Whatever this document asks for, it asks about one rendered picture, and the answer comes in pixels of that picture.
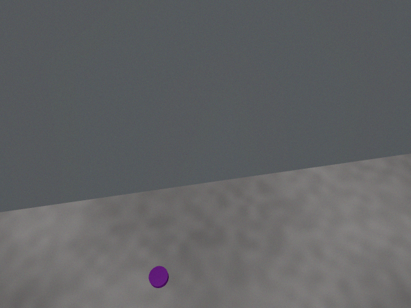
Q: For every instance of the tin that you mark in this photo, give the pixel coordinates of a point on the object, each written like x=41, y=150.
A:
x=158, y=277

